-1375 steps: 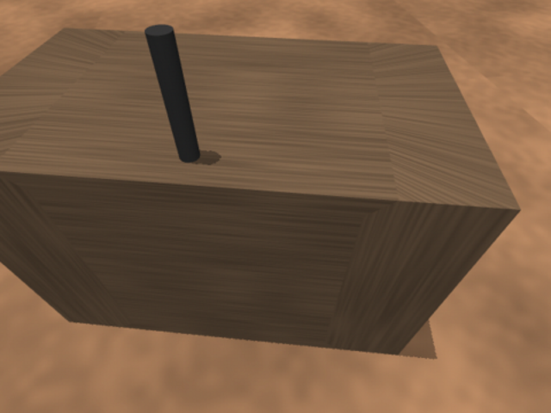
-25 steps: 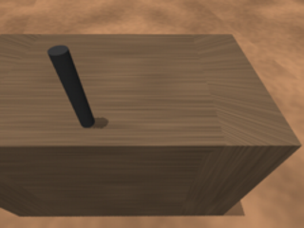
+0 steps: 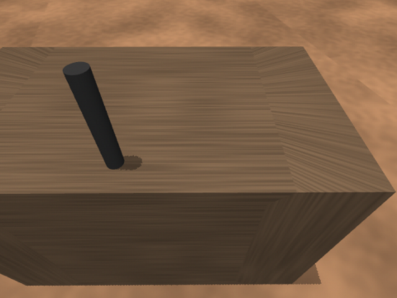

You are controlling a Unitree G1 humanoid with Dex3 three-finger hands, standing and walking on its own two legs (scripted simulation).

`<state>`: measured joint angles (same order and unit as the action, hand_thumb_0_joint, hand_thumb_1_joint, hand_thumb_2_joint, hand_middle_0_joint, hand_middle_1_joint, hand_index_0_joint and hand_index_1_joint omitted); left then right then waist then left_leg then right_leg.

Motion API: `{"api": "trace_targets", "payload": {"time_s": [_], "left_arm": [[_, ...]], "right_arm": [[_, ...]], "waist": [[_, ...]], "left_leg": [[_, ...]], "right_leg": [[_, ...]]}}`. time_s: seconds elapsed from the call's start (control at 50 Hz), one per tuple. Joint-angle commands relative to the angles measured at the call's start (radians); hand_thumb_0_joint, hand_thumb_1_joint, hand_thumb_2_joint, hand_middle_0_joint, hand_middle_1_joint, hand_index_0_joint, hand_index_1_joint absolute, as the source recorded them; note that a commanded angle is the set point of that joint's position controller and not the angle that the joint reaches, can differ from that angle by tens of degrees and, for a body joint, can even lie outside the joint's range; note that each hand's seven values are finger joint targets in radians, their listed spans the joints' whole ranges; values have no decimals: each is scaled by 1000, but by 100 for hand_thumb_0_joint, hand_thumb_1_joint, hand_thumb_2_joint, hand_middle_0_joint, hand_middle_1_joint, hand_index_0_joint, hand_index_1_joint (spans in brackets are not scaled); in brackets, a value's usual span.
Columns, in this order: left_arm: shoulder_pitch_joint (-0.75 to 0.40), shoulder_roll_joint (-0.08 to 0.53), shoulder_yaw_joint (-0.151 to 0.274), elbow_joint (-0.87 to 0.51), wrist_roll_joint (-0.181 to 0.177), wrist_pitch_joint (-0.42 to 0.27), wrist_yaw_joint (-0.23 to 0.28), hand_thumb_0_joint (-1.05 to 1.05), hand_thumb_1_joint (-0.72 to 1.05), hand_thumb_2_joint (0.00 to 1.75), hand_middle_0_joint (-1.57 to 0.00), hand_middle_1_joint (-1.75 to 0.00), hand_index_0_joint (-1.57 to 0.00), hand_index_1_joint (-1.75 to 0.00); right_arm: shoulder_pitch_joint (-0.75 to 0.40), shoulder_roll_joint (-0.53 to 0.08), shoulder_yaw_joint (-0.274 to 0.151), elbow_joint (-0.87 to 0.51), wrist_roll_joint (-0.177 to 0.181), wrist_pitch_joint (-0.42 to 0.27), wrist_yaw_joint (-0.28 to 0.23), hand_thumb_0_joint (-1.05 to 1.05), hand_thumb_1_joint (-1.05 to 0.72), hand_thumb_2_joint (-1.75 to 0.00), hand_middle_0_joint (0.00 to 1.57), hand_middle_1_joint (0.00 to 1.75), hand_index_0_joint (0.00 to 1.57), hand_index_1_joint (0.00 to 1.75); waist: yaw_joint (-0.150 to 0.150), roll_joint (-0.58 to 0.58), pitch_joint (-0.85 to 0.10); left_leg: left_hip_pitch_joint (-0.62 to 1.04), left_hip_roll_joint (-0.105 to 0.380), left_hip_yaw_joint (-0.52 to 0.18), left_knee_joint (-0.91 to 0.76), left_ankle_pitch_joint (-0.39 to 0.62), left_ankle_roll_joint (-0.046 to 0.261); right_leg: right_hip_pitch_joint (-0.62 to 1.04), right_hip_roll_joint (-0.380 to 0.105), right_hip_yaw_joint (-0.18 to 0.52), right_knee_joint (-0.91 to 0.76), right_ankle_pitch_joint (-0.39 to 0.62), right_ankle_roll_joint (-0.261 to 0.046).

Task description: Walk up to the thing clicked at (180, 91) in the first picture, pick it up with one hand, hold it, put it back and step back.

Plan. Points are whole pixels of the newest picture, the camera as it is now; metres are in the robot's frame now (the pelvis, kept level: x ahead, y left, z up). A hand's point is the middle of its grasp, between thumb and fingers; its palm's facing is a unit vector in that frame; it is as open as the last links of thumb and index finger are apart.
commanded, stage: stand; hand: left
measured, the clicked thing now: (99, 124) +0.42 +0.22 +0.14
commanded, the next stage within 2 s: step back in 1.26 s
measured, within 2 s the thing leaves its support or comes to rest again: neither
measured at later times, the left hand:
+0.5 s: hand out of the picture +0.07 +0.25 -0.15, palm faces -0.04 -0.93 -0.36, open 7.4 cm
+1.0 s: hand out of the picture +0.08 +0.25 -0.15, palm faces -0.04 -0.93 -0.36, open 7.4 cm
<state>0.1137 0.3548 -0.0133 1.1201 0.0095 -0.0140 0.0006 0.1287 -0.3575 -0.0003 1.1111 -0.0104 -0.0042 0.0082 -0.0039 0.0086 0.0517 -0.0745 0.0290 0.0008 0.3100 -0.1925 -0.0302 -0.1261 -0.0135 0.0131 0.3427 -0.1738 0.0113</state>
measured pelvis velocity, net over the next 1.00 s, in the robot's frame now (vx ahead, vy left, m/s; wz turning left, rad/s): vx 0.00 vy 0.00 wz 0.00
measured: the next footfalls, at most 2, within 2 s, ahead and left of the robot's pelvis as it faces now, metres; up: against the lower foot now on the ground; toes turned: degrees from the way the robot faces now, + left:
right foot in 1.98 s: -0.12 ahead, -0.09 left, +0.00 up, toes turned -3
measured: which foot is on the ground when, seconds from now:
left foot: down 0.00-1.00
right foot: down 0.00-1.00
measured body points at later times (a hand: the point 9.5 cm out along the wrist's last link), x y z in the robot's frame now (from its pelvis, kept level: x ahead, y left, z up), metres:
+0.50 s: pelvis +0.00 +0.00 +0.00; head +0.01 -0.01 +0.45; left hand +0.07 +0.30 -0.13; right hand +0.06 -0.30 -0.14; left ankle -0.01 +0.14 -0.75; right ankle +0.01 -0.13 -0.75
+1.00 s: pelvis +0.00 +0.00 +0.00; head +0.02 -0.01 +0.45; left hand +0.08 +0.30 -0.13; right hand +0.07 -0.30 -0.14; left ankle -0.01 +0.14 -0.75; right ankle +0.01 -0.13 -0.75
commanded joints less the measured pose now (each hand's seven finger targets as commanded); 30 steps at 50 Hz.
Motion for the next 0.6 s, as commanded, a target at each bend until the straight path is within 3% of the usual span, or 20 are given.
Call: {"api": "trace_targets", "payload": {"time_s": [0.0,0.08,0.14,0.36,0.58], "left_arm": [[-37,220,49,-59,0,-16,11,0,90,90,-20,-30,-20,-30],[-32,216,48,-60,0,-18,10,0,90,90,-20,-30,-20,-30],[-34,220,49,-60,1,-20,11,0,90,90,-20,-30,-20,-30],[-27,218,48,-56,-2,-17,10,0,90,90,-20,-30,-20,-30],[-28,219,49,-60,-2,-18,9,0,90,90,-20,-30,-20,-30]], "right_arm": [[-27,-207,-43,-53,-1,-19,-16,0,-90,-90,20,30,20,30],[-27,-209,-44,-54,-1,-19,-15,0,-90,-90,20,30,20,30],[-24,-204,-44,-56,1,-19,-15,0,-90,-90,20,30,20,30],[-21,-204,-44,-47,1,-17,-13,0,-90,-90,20,30,20,30],[-21,-206,-41,-49,-1,-20,-15,0,-90,-90,20,30,20,30]], "waist": [[2,-8,-68],[5,-11,-58],[0,-12,-86],[2,-19,-49],[2,-11,-74]], "left_leg": [[-10,102,-74,-46,106,44],[-14,99,-77,-50,103,43],[3,101,-75,-42,124,43],[-19,96,-77,-51,79,42],[-4,103,-74,-48,114,43]], "right_leg": [[21,-114,86,-49,151,-36],[7,-109,82,-58,126,-34],[25,-115,84,-49,167,-36],[4,-108,89,-65,105,-35],[21,-113,91,-49,156,-37]]}}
